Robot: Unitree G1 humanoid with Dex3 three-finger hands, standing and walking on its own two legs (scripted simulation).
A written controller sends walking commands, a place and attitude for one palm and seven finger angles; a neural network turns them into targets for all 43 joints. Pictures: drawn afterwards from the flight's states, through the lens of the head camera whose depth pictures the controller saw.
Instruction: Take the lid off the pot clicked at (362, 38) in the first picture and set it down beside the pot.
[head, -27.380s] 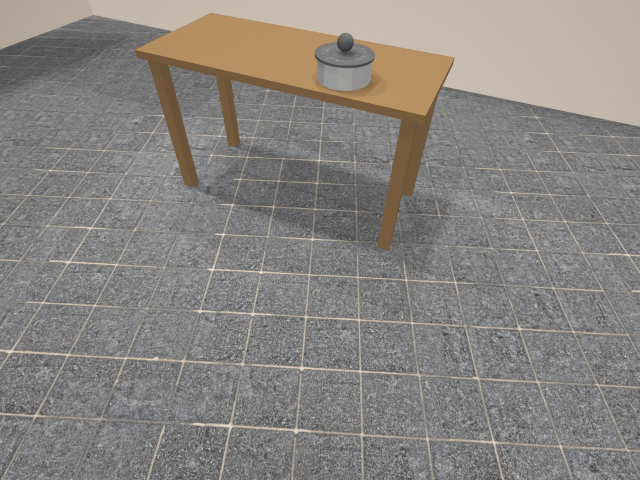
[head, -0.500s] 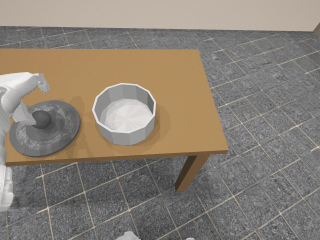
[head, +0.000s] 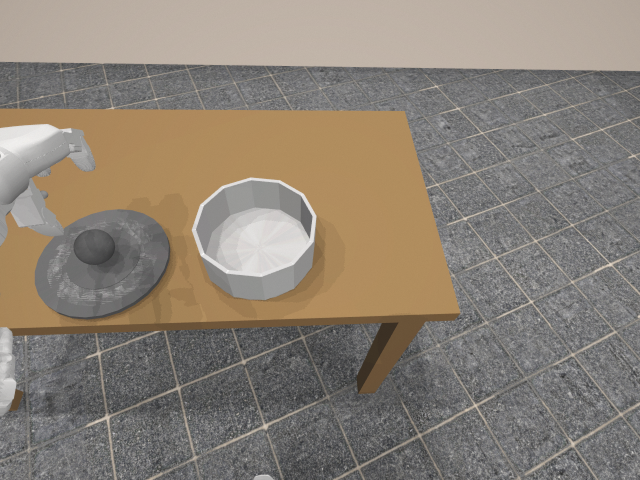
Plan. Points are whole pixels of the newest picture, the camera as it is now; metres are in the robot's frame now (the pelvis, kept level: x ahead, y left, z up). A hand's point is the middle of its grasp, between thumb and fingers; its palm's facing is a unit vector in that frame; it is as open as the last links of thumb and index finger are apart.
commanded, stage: raise the empty hand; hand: left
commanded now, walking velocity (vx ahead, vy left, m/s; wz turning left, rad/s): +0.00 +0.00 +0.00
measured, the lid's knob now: (94, 246) +0.45 +0.34 -0.05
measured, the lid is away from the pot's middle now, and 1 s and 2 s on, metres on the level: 0.25 0.25 0.25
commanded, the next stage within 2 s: draw the hand back to the body in 0.16 s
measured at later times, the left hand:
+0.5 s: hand (43, 195) +0.42 +0.33 +0.11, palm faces -0.37 -0.08 -0.92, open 11.0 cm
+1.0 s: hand (77, 187) +0.39 +0.26 +0.15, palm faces +0.34 -0.87 -0.34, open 11.0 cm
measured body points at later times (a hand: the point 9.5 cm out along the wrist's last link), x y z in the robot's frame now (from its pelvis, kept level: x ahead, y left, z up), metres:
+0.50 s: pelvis +0.00 -0.01 +0.01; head +0.07 +0.00 +0.45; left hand +0.43 +0.33 +0.16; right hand +0.07 -0.28 -0.12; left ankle +0.02 +0.07 -0.73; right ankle -0.01 -0.15 -0.73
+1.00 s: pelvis +0.01 -0.02 +0.02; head +0.03 +0.00 +0.47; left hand +0.37 +0.31 +0.17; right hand +0.15 -0.26 -0.08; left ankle +0.02 +0.07 -0.73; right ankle -0.01 -0.15 -0.73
